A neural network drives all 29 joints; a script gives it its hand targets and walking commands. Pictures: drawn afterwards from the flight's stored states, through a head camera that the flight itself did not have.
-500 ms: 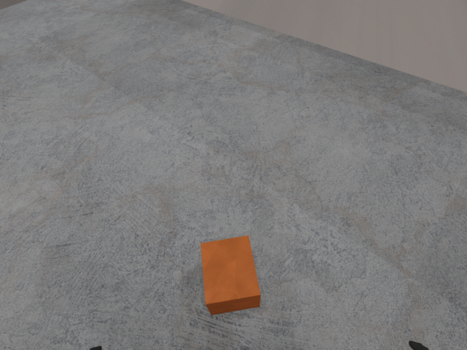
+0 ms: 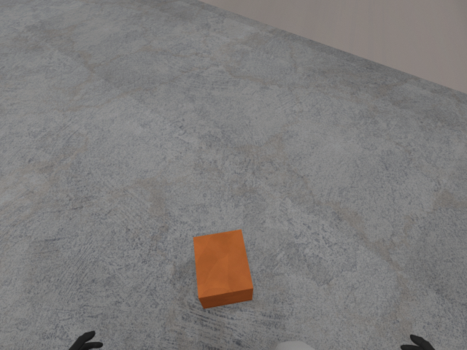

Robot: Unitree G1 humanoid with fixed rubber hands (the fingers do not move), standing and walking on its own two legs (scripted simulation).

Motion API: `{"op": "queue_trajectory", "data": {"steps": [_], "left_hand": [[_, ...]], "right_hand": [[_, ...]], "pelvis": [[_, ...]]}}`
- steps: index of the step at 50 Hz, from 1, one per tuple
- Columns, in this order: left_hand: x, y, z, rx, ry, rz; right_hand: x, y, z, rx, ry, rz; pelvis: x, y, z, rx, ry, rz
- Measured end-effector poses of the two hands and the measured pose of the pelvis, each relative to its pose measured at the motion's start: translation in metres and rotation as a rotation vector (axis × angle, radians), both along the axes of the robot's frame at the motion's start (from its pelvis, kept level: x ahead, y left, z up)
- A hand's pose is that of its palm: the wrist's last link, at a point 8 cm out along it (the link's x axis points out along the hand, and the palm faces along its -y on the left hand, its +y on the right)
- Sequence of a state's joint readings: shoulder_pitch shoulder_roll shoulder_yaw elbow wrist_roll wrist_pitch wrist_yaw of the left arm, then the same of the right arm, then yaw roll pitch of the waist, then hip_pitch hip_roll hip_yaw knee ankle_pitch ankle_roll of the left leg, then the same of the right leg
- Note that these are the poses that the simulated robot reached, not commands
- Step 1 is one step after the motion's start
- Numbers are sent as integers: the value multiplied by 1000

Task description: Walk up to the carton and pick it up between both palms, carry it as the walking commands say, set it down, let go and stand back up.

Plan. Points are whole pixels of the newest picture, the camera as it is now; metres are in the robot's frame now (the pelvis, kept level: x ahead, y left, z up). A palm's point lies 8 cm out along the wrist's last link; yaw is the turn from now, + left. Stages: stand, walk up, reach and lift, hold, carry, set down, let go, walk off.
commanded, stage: walk up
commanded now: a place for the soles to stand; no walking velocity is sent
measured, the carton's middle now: (222, 268) +0.47 +0.08 -0.68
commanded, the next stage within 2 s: reach and lift in 0.60 s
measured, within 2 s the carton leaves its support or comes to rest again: neither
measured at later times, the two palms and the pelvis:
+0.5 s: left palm out of the picture +0.10 +0.29 -0.11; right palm out of the picture +0.05 -0.29 -0.10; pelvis +0.00 +0.00 +0.01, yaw +0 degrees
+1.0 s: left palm out of the picture +0.13 +0.29 -0.12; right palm (375, 323) +0.17 -0.24 -0.14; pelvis -0.03 +0.01 -0.02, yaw +5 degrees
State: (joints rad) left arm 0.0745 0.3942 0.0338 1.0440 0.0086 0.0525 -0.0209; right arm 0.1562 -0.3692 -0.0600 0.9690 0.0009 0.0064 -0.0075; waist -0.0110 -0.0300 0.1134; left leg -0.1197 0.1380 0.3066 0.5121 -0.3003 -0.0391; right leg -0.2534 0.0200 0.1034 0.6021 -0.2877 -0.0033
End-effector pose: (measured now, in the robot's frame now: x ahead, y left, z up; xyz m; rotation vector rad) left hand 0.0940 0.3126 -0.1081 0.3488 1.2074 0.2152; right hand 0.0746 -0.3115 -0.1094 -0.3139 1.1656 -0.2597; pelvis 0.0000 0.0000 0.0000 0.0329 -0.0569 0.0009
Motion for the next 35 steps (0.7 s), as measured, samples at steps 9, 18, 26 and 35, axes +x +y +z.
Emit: {"op": "queue_trajectory", "data": {"steps": [9, 18, 26, 35], "left_hand": [[-20, -13, -1, -3, 20, 18], [-14, -23, -8, -57, 17, 44], [9, -26, -6, -84, -41, 15], [30, -23, 6, -92, -138, -18]], "right_hand": [[10, -8, -11, 26, -18, -5], [-15, 13, -1, 15, 41, -1], [-25, 25, 8, 25, 40, -23], [4, 36, 10, 69, -24, -2]], "pelvis": [[0, -8, -5, -30, -11, -25], [1, 1, 7, -39, -9, -9], [-2, 5, 13, -40, -6, 2], [-16, 10, 5, -39, 24, 38]]}}
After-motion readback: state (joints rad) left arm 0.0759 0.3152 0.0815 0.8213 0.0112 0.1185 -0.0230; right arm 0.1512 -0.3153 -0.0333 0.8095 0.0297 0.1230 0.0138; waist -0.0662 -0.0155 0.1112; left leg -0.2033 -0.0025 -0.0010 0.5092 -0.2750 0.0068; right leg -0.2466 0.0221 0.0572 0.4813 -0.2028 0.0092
